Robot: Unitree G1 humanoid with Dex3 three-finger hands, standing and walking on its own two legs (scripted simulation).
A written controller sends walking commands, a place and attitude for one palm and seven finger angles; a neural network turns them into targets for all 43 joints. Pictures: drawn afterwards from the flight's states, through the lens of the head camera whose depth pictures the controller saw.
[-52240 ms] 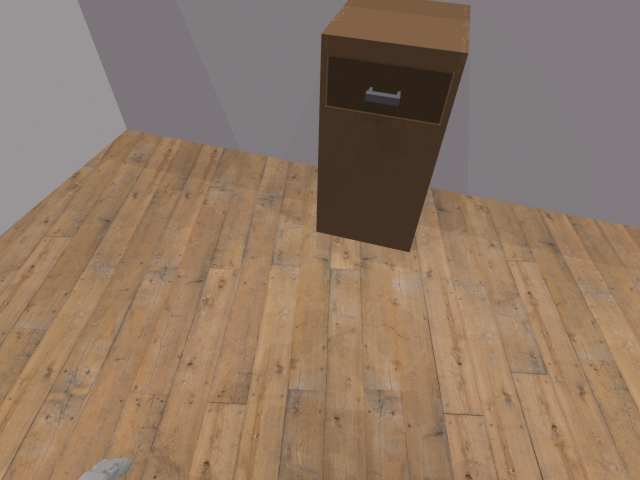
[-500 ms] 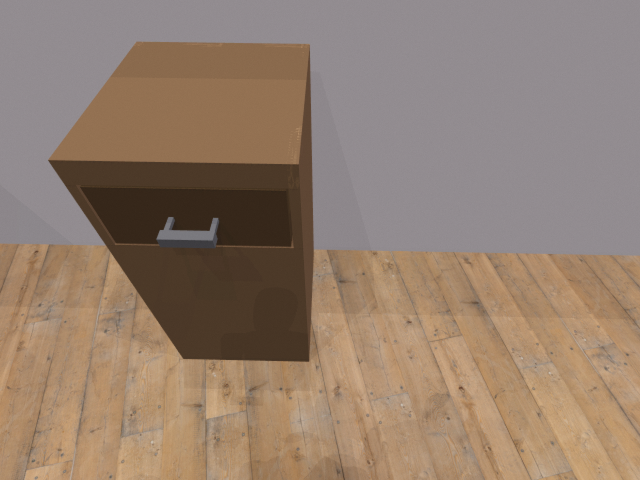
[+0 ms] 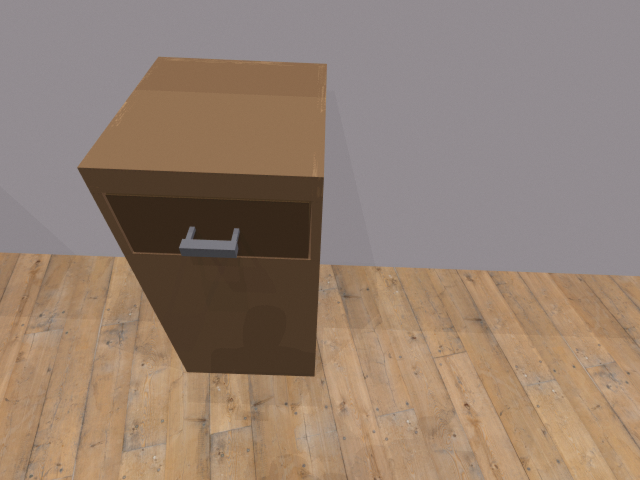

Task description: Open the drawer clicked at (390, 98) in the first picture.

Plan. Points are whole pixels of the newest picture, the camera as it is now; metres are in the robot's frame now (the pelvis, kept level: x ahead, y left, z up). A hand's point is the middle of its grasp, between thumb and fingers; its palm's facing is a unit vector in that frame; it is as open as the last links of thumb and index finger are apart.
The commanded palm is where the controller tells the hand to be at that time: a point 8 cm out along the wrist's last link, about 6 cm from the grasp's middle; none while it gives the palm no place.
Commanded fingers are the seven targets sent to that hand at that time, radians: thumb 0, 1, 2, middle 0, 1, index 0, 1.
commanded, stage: raise the hand with hooked fingers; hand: left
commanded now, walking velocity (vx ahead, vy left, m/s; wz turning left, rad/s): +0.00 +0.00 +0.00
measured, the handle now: (211, 240) +0.54 +0.24 -0.08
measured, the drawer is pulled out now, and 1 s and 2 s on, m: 0.00 0.00 0.00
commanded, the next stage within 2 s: move the hooked fingers above the handle in 1.90 s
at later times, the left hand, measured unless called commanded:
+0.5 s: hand out of the picture +0.12 +0.19 -0.09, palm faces -0.15 -0.14 -0.98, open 9.0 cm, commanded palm +0.15 +0.20 +0.00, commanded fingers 0.00 0.29 0.64 -0.24 -0.69 -0.24 -0.69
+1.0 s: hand (198, 368) +0.25 +0.17 +0.01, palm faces +0.03 -0.07 -1.00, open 12.0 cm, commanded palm +0.23 +0.19 +0.06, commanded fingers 0.00 -0.29 0.39 -0.28 -1.07 -0.28 -1.07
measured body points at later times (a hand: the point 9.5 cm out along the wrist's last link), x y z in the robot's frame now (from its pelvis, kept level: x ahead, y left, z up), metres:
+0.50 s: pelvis -0.03 -0.05 -0.04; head +0.01 -0.05 +0.41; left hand +0.12 +0.19 -0.03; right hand +0.23 -0.27 -0.10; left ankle -0.01 +0.09 -0.74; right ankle -0.03 -0.13 -0.74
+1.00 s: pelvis +0.00 -0.05 -0.03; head +0.04 -0.09 +0.42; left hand +0.24 +0.17 +0.06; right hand +0.15 -0.31 -0.14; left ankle -0.01 +0.10 -0.74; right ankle -0.03 -0.12 -0.74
